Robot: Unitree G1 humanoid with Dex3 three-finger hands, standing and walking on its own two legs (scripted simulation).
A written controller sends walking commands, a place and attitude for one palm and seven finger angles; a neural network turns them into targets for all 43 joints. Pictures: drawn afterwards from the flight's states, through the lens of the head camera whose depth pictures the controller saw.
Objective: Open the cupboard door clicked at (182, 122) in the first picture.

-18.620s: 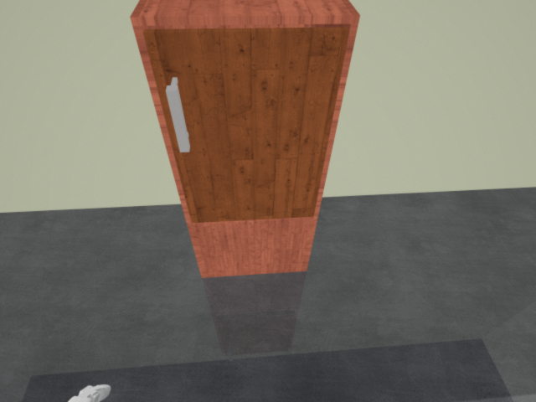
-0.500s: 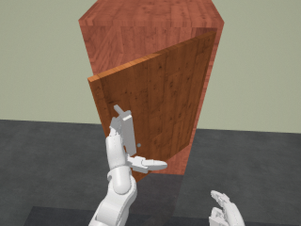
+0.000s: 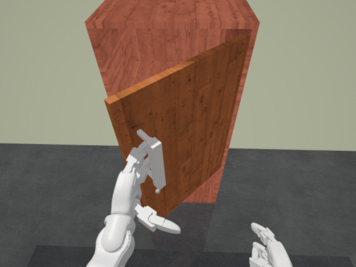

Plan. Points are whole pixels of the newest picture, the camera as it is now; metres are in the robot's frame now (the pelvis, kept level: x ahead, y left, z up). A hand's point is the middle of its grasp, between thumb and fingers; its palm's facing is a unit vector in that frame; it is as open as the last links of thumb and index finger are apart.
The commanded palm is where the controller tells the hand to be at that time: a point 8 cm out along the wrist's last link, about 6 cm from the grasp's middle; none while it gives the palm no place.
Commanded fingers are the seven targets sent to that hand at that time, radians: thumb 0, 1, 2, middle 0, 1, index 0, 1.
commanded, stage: slide the hand sideways off the handle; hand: left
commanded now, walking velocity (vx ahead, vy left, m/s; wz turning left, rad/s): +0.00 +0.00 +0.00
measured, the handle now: (151, 160) +0.33 +0.08 +0.08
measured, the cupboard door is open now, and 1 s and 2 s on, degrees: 45 45 45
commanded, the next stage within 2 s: draw the hand back to the body in 0.68 s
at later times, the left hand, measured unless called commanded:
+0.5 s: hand (129, 215) +0.20 +0.11 +0.08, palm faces +0.01 -1.00 -0.05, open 16.3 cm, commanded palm +0.17 +0.17 +0.08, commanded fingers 0.00 -0.50 0.30 -0.15 -0.30 -0.15 -0.30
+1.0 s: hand (105, 220) +0.19 +0.14 +0.10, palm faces +0.01 -1.00 -0.09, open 16.3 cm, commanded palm +0.16 +0.20 +0.11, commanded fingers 0.00 -0.50 0.30 -0.15 -0.30 -0.15 -0.30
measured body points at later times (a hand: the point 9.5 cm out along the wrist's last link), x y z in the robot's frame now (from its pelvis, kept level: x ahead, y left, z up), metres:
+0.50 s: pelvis +0.02 -0.01 -0.01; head +0.03 -0.03 +0.44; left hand +0.20 +0.16 +0.09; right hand +0.21 -0.23 -0.08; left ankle +0.02 +0.11 -0.71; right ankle +0.02 -0.10 -0.71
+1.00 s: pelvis +0.01 +0.00 -0.02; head +0.01 -0.01 +0.43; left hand +0.18 +0.20 +0.11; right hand +0.20 -0.21 -0.08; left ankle +0.02 +0.11 -0.71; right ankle +0.02 -0.10 -0.71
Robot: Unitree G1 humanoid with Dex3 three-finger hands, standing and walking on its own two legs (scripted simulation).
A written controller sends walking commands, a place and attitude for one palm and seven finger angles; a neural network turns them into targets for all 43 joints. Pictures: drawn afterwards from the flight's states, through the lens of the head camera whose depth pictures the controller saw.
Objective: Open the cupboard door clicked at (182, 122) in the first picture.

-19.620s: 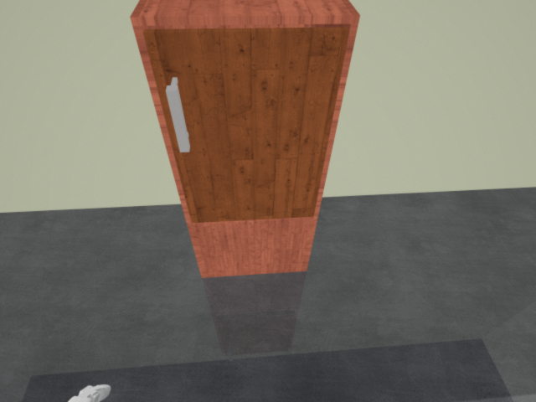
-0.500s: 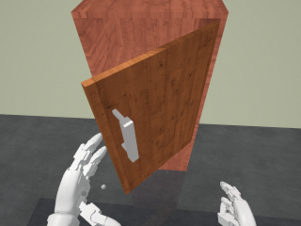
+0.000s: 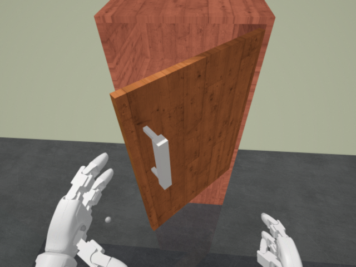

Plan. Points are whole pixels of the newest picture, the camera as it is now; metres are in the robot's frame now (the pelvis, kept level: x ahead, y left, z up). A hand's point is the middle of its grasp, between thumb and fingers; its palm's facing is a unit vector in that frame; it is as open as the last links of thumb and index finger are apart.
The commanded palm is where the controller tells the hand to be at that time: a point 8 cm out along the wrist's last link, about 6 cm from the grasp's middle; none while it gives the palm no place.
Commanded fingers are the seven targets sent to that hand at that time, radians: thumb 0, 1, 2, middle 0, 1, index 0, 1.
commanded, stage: draw the hand back to the body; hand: left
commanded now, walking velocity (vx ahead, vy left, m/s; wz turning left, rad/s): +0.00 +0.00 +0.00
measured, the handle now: (157, 158) +0.32 +0.08 +0.10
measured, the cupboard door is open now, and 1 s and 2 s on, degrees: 45 45 45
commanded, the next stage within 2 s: step back with the hand held close in 1.36 s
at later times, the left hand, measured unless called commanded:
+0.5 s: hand (58, 204) +0.18 +0.21 +0.15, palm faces +0.24 -0.92 -0.30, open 14.7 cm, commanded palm +0.15 +0.26 +0.17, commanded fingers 0.00 0.09 0.56 -0.17 -0.30 -0.17 -0.30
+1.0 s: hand (13, 169) +0.21 +0.27 +0.21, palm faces +0.44 -0.80 -0.40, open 8.9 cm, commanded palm +0.16 +0.31 +0.22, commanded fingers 0.00 0.90 0.90 -0.20 -0.30 -0.20 -0.30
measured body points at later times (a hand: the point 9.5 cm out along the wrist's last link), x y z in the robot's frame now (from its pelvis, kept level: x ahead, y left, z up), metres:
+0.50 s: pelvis +0.00 +0.02 +0.03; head -0.01 +0.00 +0.48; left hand +0.17 +0.26 +0.17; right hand +0.19 -0.19 -0.03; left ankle +0.01 +0.11 -0.69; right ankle +0.01 -0.10 -0.69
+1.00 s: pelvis +0.02 +0.01 +0.05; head +0.00 +0.00 +0.50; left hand +0.18 +0.31 +0.23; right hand +0.21 -0.20 -0.03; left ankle +0.01 +0.11 -0.69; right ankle +0.01 -0.10 -0.69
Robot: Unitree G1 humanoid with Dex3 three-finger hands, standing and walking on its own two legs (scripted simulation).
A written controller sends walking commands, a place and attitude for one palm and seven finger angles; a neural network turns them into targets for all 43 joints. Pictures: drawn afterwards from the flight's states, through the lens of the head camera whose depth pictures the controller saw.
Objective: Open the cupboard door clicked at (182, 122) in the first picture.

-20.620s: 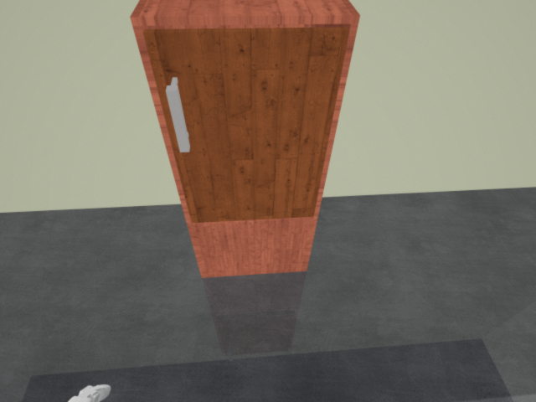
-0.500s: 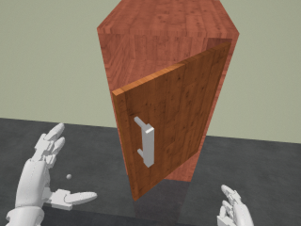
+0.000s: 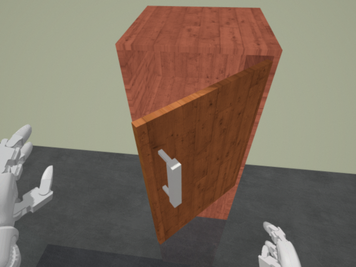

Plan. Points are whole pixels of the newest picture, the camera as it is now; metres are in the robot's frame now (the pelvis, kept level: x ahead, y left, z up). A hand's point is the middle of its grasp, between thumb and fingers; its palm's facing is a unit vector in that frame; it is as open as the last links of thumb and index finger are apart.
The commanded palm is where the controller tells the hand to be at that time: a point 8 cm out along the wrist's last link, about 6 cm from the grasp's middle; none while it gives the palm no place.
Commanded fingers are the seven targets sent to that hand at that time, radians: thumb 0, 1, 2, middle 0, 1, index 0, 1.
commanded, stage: draw the hand back to the body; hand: left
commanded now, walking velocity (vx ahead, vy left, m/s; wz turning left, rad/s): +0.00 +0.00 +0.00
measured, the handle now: (169, 179) +0.30 +0.07 +0.05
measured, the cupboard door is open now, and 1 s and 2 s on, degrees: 45 45 45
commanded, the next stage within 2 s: step back with the hand held close in 0.36 s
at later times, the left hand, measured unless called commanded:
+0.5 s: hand (55, 190) +0.19 +0.24 +0.16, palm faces +0.45 -0.80 -0.40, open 7.4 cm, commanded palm +0.14 +0.28 +0.17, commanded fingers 0.00 0.90 0.90 -0.20 -0.30 -0.20 -0.30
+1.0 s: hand (24, 216) +0.14 +0.27 +0.16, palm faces +0.36 -0.78 -0.51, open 7.4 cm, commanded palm +0.08 +0.31 +0.17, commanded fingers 0.00 0.90 0.90 -0.20 -0.30 -0.20 -0.30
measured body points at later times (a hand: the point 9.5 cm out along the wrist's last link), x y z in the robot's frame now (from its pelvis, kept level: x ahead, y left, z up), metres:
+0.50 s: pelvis +0.00 -0.02 +0.00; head -0.02 -0.04 +0.45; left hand +0.16 +0.28 +0.18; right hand +0.19 -0.23 -0.09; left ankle -0.01 +0.10 -0.74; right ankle -0.01 -0.11 -0.74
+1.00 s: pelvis -0.07 +0.01 -0.01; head -0.05 +0.02 +0.44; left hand +0.11 +0.31 +0.18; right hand +0.11 -0.24 -0.08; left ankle -0.01 +0.10 -0.74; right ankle -0.01 -0.11 -0.74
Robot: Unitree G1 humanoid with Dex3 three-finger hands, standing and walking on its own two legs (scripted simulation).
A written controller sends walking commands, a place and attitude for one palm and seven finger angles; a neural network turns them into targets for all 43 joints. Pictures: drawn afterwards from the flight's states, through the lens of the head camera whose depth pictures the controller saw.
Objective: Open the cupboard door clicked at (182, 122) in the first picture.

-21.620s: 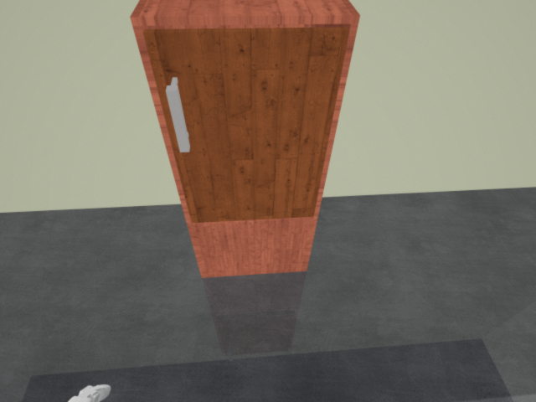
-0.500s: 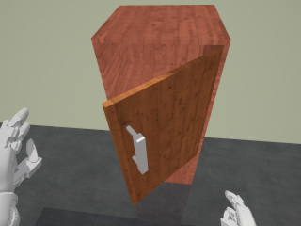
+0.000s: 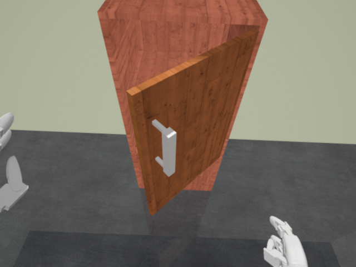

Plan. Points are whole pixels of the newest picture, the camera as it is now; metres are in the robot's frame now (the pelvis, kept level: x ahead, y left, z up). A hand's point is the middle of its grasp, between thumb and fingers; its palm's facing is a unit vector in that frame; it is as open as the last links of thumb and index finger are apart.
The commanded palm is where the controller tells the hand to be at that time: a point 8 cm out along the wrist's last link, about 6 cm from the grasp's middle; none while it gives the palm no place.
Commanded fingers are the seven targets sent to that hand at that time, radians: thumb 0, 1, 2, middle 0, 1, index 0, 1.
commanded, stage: step back with the hand held close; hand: left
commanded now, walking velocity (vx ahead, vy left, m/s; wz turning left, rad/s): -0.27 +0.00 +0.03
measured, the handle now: (163, 149) +0.37 +0.07 +0.06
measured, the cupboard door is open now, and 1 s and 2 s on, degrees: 45 45 45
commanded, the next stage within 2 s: stop stepping back and stand still in 0.56 s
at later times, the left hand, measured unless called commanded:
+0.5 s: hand out of the picture +0.08 +0.29 +0.16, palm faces +0.53 -0.74 -0.42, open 7.4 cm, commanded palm +0.01 +0.32 +0.18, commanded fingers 0.00 0.90 0.90 -0.20 -0.30 -0.20 -0.30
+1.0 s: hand out of the picture -0.02 +0.24 +0.18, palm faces +0.37 -0.78 -0.51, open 7.4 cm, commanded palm -0.06 +0.28 +0.18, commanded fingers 0.00 0.90 0.90 -0.20 -0.30 -0.20 -0.30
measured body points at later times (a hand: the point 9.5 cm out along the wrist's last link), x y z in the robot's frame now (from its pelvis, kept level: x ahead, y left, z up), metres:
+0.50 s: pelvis -0.09 +0.01 -0.02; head -0.09 +0.04 +0.43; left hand +0.05 +0.32 +0.18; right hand +0.10 -0.21 -0.09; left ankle -0.05 +0.11 -0.74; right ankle +0.06 -0.12 -0.73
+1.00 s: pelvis -0.21 -0.02 +0.00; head -0.21 +0.00 +0.45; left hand -0.05 +0.28 +0.21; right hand -0.06 -0.25 -0.09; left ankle -0.13 +0.09 -0.70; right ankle -0.31 -0.11 -0.73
